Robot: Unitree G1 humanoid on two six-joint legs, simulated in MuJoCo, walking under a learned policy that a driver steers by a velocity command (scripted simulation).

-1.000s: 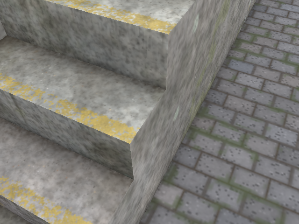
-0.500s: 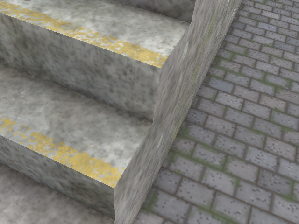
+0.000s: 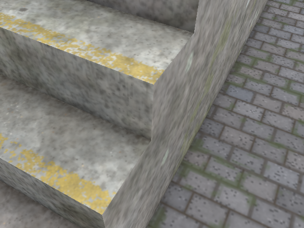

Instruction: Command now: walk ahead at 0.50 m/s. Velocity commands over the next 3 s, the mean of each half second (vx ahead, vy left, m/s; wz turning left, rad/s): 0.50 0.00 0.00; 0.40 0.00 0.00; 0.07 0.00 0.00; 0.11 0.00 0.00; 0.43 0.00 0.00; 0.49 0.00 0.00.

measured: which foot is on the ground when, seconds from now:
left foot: down 0.00-1.00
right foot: down 0.00-1.00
